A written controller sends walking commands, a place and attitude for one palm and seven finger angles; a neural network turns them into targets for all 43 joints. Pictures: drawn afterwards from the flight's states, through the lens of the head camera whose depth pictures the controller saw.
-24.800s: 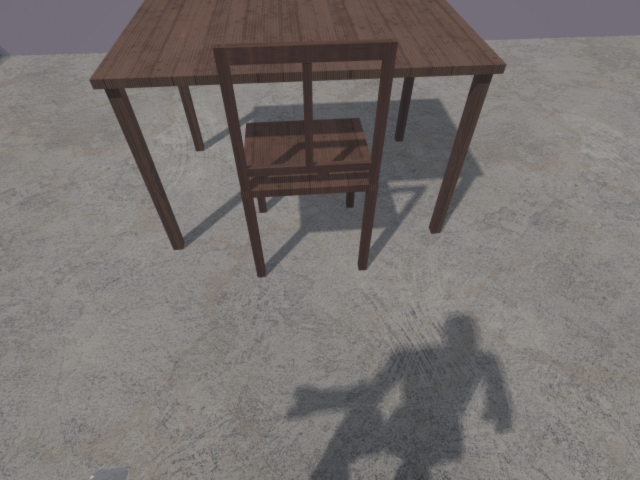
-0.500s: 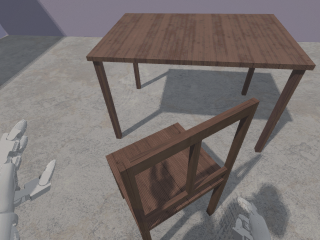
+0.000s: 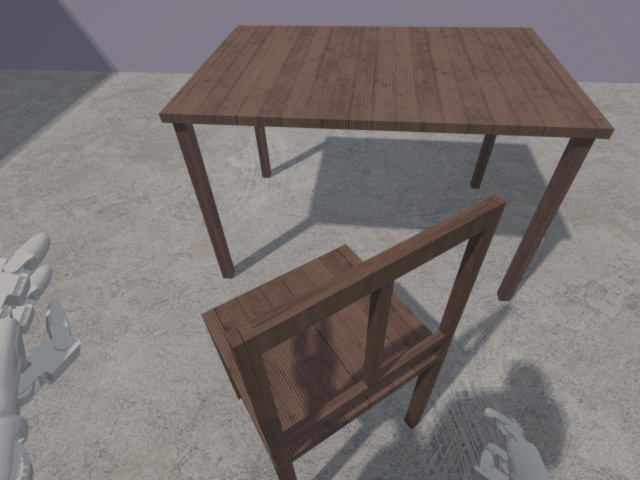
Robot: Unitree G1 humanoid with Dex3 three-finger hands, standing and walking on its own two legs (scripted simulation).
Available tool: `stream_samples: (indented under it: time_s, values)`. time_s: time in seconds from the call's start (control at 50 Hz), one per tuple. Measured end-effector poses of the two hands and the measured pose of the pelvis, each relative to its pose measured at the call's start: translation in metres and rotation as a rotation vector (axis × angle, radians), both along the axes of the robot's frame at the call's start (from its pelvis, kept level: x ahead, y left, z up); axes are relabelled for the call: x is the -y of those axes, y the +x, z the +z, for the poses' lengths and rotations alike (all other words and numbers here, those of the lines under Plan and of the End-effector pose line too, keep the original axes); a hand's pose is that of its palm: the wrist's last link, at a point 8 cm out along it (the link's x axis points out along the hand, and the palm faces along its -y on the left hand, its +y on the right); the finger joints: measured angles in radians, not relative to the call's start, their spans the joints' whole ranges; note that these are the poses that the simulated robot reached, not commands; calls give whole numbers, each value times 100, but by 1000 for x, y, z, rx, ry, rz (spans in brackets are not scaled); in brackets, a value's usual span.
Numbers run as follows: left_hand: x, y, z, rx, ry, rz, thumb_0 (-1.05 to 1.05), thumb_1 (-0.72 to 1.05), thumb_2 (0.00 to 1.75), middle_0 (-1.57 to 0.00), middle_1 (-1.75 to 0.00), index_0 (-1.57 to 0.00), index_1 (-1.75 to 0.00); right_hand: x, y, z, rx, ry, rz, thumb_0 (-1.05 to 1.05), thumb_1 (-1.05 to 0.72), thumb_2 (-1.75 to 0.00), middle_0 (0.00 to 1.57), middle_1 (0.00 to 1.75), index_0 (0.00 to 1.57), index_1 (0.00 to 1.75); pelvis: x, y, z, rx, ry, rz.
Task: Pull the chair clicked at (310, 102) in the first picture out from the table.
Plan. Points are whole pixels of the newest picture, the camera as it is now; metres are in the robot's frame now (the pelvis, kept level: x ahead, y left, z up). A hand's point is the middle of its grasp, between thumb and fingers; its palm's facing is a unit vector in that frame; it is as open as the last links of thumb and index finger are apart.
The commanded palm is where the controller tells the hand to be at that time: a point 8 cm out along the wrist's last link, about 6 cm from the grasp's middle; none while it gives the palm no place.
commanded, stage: step back with the hand held close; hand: left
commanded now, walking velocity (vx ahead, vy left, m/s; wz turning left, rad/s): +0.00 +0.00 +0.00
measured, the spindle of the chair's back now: (375, 338) +0.37 -0.04 -0.09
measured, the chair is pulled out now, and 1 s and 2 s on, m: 0.51 0.51 0.51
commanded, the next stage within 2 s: stop stepping back and stand still in 1.94 s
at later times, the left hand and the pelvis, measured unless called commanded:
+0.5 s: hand (26, 395) +0.14 +0.28 +0.15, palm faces +0.39 -0.77 -0.51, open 7.4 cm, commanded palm +0.09 +0.31 +0.17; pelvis -0.06 +0.02 +0.00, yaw -1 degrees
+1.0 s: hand out of the picture +0.10 +0.29 +0.16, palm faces +0.47 -0.72 -0.50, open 7.4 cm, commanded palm +0.03 +0.32 +0.17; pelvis -0.11 +0.02 -0.02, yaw +0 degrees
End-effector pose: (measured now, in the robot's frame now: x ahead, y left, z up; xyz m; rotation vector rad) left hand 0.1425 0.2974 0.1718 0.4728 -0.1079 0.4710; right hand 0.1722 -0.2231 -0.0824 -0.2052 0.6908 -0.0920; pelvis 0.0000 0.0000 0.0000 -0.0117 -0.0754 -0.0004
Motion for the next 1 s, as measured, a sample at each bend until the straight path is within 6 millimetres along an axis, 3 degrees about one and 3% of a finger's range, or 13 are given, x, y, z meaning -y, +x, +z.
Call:
stream_samples:
  time_s: [0.06, 0.18, 0.28, 0.4, 0.62, 0.84, 1.0]
  values:
    - [0, -2, 0, 3, -5, -1, 1, 89, 90, -22, -30, -21, -30, -2, 0, 2, 11, 4, 7, 2, -90, -90, 21, 30, 20, 30, 0, -2, 0, 3, 0, 0]
    - [-9, 1, 24, 83, 94, -34, 1, 89, 90, -22, -30, -21, -30, -6, -5, 7, 18, 4, 3, 2, -90, -90, 21, 30, 20, 30, -3, -15, 1, -32, -1, -15]
    - [-6, -2, 14, 7, 110, -87, 1, 89, 90, -21, -30, -21, -30, -3, -19, 8, 8, -2, -47, 2, -90, -90, 21, 30, 20, 30, -10, -27, 2, -64, 7, -28]
    - [-7, -24, -1, -59, 103, -118, 1, 89, 90, -22, -30, -21, -30, 0, -47, 8, -21, -31, -91, 2, -90, -90, 21, 30, 20, 30, -15, -43, 0, -74, 13, -26]
    - [-20, -68, 6, 60, 118, -47, 1, 89, 90, -22, -30, -21, -30, -8, -91, 2, -21, -47, -63, 2, -90, -90, 21, 30, 20, 30, -17, -79, -6, -70, 3, -12]
    - [-21, -84, 5, 87, 147, -74, 1, 88, 90, -22, -30, -21, -30, -8, -121, 1, -19, -66, -67, 2, -90, -90, 21, 30, 20, 30, -20, -100, -10, -78, -12, -5]
    - [-23, -91, 8, 125, 194, -57, 1, 88, 90, -22, -30, -21, -30, -5, -123, -2, -2, -67, -59, 2, -90, -90, 21, 30, 20, 30, -17, -105, -16, -73, -5, 5]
